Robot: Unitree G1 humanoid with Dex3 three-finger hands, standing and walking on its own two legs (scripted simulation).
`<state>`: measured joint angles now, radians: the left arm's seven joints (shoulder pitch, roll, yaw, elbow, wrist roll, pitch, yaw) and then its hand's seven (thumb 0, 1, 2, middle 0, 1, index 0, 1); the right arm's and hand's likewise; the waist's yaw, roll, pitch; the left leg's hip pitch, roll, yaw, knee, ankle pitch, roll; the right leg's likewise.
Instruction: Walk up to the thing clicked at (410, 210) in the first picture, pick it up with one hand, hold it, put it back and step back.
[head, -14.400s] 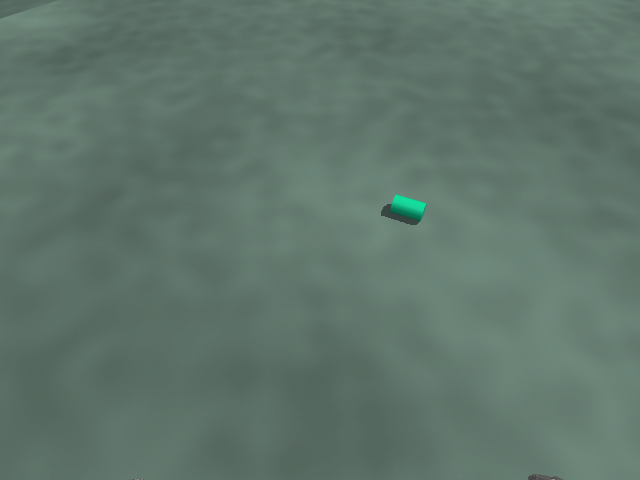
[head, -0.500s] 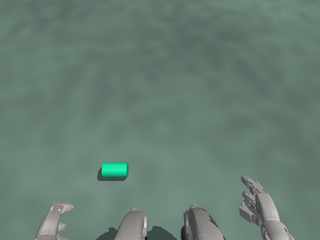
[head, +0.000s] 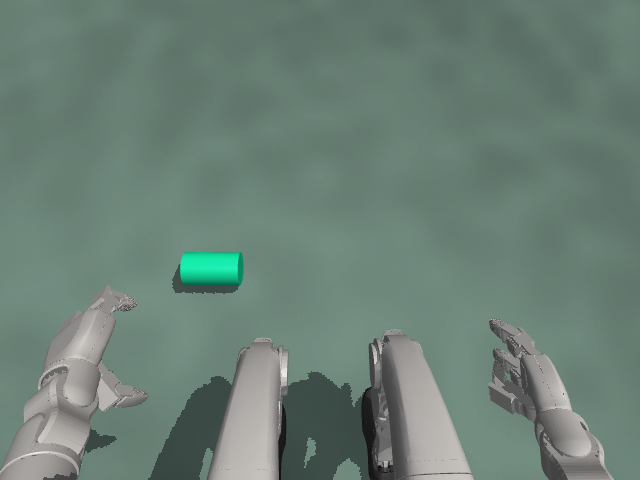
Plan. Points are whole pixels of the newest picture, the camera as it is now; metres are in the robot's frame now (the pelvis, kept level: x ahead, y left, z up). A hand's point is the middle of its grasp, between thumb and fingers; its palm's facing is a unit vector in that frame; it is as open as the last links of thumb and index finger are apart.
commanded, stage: rise first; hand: left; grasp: from above
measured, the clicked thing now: (213, 268) +0.48 +0.26 -0.50
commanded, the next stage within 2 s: none
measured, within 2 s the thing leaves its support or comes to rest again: neither
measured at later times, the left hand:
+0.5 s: hand (152, 306) +0.35 +0.31 -0.29, palm faces -0.50 -0.16 -0.85, open 14.1 cm
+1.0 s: hand (162, 287) +0.40 +0.32 -0.35, palm faces -0.49 -0.01 -0.87, open 14.1 cm
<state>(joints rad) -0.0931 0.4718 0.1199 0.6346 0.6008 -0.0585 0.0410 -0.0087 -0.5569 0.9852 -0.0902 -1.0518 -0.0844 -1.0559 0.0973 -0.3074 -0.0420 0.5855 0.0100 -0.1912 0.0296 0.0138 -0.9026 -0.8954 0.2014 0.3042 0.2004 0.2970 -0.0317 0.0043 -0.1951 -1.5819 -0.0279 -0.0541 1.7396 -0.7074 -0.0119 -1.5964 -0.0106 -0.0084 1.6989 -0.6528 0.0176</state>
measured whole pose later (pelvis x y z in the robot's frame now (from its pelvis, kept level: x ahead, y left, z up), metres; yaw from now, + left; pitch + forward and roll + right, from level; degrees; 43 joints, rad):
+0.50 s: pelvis -0.05 +0.01 -0.15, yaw -3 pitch +34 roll -6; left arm -0.63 0.70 0.17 1.09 1.07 -0.37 0.17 -0.01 -0.53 1.01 -0.08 -1.03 -0.08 -1.03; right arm 0.16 -0.29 -0.03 0.74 -0.05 -0.05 0.09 0.01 -0.91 -0.90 0.20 0.30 0.20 0.30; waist -0.10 0.02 -0.11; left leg -2.12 -0.04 -0.09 2.22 -0.70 0.00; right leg -2.10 0.00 -0.04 2.12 -0.62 0.04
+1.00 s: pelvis -0.04 +0.01 -0.19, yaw -5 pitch +35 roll -8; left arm -0.85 0.81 0.15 1.37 1.33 -0.41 0.34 0.00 -0.50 0.99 -0.10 -0.97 -0.10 -0.97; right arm 0.13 -0.28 0.01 0.74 -0.13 0.00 0.14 0.01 -0.91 -0.90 0.20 0.30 0.20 0.30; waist -0.17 -0.01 -0.08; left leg -2.25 -0.06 -0.11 2.36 -0.72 0.00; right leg -2.21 -0.01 -0.05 2.25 -0.65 0.05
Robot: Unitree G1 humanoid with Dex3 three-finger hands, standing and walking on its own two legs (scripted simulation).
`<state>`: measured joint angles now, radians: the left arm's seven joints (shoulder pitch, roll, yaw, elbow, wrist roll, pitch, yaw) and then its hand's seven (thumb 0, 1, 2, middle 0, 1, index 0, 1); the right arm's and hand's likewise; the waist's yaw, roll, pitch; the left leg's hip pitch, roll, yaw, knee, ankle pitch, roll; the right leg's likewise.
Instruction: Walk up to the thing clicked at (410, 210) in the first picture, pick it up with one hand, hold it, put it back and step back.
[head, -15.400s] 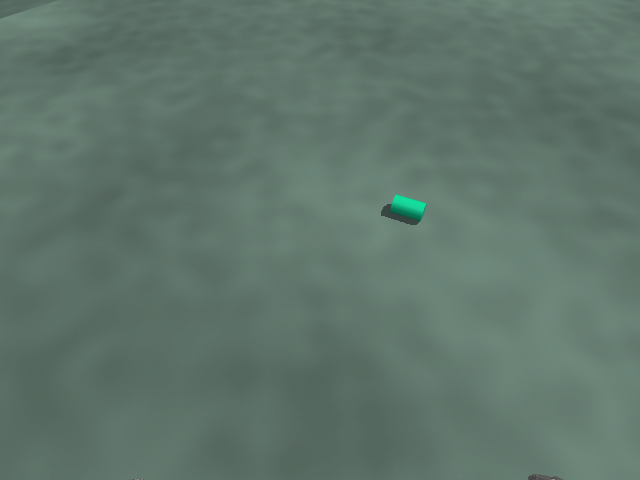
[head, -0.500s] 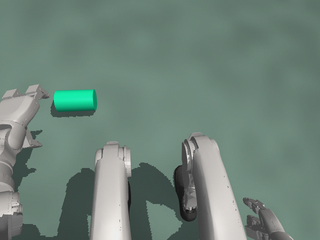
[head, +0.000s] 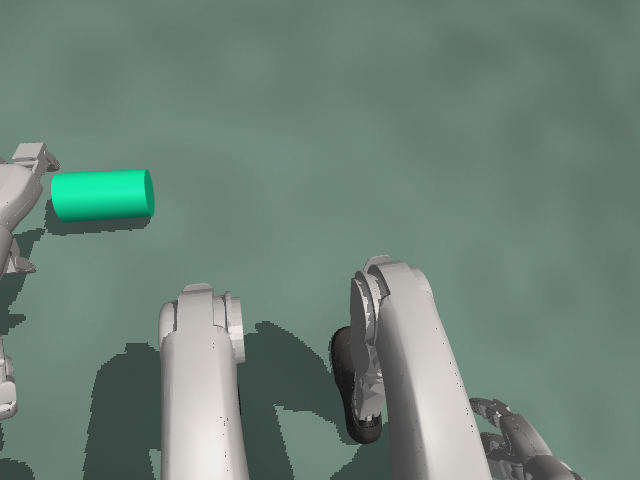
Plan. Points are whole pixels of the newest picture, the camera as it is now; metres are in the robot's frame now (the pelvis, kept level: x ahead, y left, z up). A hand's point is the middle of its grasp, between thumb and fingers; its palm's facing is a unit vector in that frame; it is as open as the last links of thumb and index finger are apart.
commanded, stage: rise first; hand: left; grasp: from above
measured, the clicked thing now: (107, 195) +0.50 +0.29 -0.31
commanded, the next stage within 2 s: none
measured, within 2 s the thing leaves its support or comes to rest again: neither
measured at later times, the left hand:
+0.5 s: hand (36, 211) +0.44 +0.33 -0.18, palm faces -0.47 -0.05 -0.88, open 14.0 cm
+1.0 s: hand (45, 205) +0.45 +0.33 -0.19, palm faces -0.46 -0.05 -0.89, open 14.0 cm
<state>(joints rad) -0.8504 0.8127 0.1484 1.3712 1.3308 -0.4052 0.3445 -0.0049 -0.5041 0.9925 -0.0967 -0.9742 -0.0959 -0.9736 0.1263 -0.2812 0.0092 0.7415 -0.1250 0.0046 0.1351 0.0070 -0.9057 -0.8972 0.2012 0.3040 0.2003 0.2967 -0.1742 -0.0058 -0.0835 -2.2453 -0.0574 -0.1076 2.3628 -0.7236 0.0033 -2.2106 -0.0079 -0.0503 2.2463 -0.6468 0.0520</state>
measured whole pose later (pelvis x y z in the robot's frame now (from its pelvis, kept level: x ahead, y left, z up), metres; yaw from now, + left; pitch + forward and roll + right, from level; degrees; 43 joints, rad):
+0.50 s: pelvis +0.01 +0.00 -0.01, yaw -1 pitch +35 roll -9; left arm -0.91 0.85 0.17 1.42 1.34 -0.38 0.39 0.00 -0.51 0.99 -0.10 -1.01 -0.10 -1.00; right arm 0.12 -0.28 0.05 0.73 -0.16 0.00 0.15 0.01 -0.91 -0.90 0.20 0.30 0.20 0.30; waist -0.21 -0.01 -0.04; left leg -2.29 -0.06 -0.12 2.42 -0.74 0.00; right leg -2.25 0.00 -0.06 2.29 -0.66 0.05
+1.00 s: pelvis +0.00 +0.00 -0.02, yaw -2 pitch +35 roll -10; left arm -0.95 0.88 0.15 1.47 1.35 -0.37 0.40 0.00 -0.52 1.02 -0.14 -0.96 -0.11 -0.98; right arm 0.13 -0.29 0.08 0.72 -0.16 0.00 0.16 0.01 -0.91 -0.90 0.20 0.30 0.20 0.30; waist -0.23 -0.02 -0.03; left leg -2.31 -0.06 -0.13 2.44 -0.74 0.01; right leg -2.27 0.00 -0.07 2.30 -0.65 0.06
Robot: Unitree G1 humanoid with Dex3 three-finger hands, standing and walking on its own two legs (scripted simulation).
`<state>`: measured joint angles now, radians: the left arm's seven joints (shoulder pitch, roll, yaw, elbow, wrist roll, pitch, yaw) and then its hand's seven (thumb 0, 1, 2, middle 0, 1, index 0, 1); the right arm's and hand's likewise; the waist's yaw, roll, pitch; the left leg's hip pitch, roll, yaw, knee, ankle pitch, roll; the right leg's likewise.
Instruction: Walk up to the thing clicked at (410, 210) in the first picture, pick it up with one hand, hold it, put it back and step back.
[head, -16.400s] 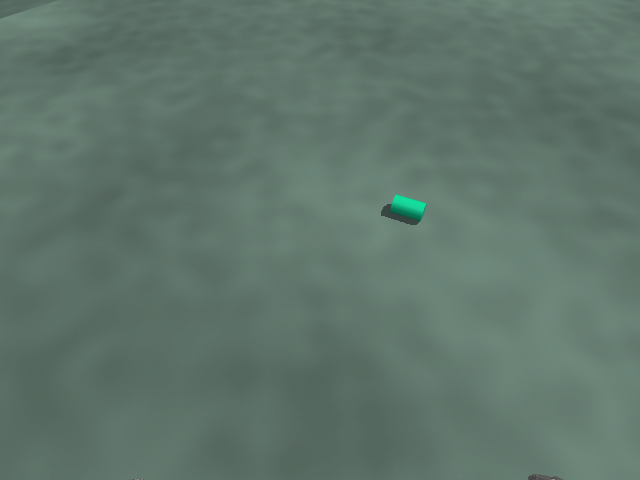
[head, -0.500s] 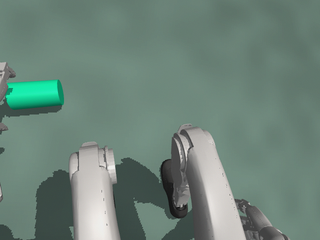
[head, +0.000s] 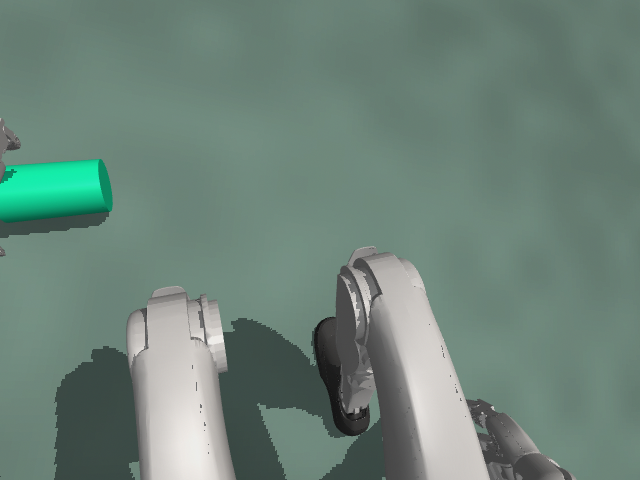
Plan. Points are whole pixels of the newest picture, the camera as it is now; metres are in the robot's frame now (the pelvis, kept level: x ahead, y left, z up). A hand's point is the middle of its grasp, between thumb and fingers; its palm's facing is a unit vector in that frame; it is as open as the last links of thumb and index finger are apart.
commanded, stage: rise first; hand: left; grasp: from above
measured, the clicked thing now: (55, 190) +0.49 +0.30 -0.29
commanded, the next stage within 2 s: approach in 1.10 s
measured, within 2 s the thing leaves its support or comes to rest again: neither
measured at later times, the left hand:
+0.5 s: hand out of the picture +0.43 +0.34 -0.17, palm faces -0.45 -0.06 -0.89, open 13.6 cm
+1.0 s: hand out of the picture +0.43 +0.34 -0.17, palm faces -0.46 -0.05 -0.89, open 13.1 cm
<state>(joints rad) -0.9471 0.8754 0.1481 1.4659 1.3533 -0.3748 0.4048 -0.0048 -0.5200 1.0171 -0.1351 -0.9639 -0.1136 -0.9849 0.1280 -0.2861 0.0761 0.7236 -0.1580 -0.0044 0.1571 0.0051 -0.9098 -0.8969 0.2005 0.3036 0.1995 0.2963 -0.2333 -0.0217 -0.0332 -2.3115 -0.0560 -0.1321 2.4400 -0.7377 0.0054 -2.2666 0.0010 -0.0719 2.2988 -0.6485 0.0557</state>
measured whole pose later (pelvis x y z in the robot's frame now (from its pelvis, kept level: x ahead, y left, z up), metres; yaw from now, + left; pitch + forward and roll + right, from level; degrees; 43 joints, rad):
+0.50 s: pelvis +0.00 +0.00 +0.00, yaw +0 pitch +34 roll -10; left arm -0.93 0.87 0.14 1.44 1.34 -0.35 0.39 0.00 -0.45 0.96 -0.20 -0.91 -0.18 -0.93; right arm 0.15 -0.28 0.08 0.72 -0.14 -0.01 0.16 0.01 -0.91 -0.90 0.20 0.30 0.20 0.30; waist -0.23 -0.02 -0.04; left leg -2.32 -0.06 -0.13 2.44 -0.73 0.01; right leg -2.27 0.00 -0.07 2.30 -0.64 0.06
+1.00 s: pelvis -0.01 +0.00 +0.00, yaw +0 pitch +34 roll -10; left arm -0.95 0.87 0.12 1.47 1.35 -0.37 0.39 0.00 -0.37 0.89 -0.26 -0.87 -0.25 -0.88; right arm 0.15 -0.29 0.09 0.72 -0.14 -0.02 0.15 0.01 -0.91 -0.90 0.20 0.30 0.20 0.30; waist -0.24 -0.02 -0.04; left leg -2.32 -0.06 -0.13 2.44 -0.72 0.00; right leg -2.27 0.00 -0.07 2.30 -0.63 0.05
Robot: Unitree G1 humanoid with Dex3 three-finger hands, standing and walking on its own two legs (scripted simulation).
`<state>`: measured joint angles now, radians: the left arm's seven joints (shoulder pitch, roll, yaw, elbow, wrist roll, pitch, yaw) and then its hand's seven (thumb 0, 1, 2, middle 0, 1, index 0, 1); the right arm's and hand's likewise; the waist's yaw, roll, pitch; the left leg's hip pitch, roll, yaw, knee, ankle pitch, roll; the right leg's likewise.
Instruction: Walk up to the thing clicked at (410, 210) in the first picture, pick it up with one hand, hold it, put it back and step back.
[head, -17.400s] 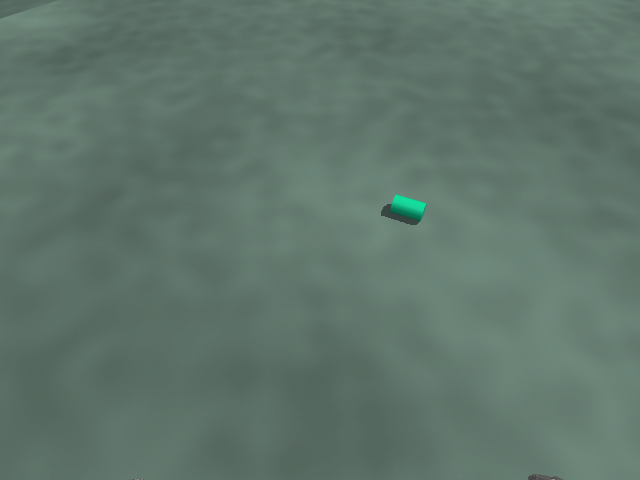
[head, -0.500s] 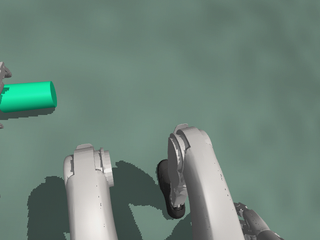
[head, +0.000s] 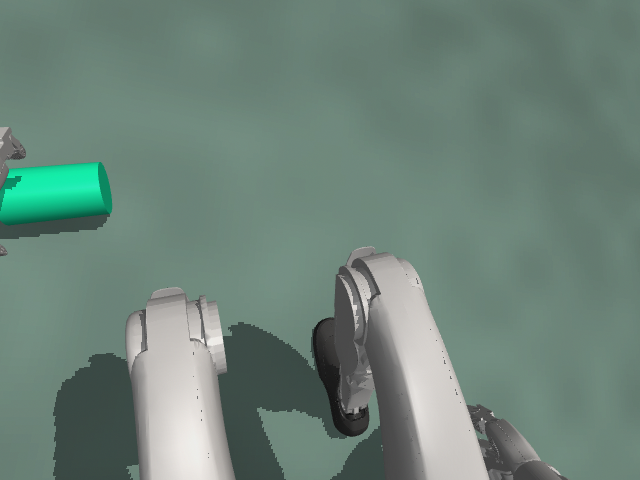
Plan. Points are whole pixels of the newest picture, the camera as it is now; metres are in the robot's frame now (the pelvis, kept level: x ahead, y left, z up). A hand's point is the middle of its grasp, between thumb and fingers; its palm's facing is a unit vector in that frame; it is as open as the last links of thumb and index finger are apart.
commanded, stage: rise first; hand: left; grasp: from above
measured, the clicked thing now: (55, 192) +0.49 +0.30 -0.29
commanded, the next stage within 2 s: approach in 0.10 s
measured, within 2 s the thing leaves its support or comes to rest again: neither
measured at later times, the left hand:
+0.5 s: hand (16, 176) +0.48 +0.30 -0.16, palm faces -0.44 -0.03 -0.90, open 13.2 cm
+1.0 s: hand (6, 189) +0.46 +0.32 -0.17, palm faces -0.50 -0.05 -0.87, open 13.3 cm
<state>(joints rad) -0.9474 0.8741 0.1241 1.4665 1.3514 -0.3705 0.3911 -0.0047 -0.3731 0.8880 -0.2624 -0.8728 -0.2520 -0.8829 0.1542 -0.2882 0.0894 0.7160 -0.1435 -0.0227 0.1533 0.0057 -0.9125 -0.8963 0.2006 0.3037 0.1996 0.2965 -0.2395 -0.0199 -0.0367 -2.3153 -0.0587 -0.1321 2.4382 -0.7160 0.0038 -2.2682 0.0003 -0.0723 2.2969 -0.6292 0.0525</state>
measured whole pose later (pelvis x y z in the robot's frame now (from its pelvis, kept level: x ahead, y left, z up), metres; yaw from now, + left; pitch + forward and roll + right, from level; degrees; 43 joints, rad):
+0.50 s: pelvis +0.00 +0.00 +0.01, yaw +0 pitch +35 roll -10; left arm -1.06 0.83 0.03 1.50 1.34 -0.32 0.39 -0.01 -0.37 0.90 -0.23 -0.88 -0.23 -0.88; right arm 0.16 -0.28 0.10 0.71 -0.14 -0.04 0.15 0.01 -0.90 -0.88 0.20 0.30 0.20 0.30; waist -0.27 -0.02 -0.04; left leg -2.32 -0.06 -0.13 2.42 -0.72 0.00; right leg -2.27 0.00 -0.07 2.28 -0.63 0.05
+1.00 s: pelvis +0.00 +0.00 +0.00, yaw +0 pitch +34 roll -9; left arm -1.03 0.87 0.06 1.47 1.26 -0.29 0.31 0.00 -0.40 0.92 -0.21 -0.91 -0.21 -0.91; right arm 0.19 -0.30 0.12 0.70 -0.14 -0.04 0.14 0.01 -0.90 -0.88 0.20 0.30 0.20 0.30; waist -0.27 -0.01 0.01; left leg -2.32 -0.05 -0.13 2.43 -0.70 0.00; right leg -2.28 0.00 -0.07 2.29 -0.61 0.05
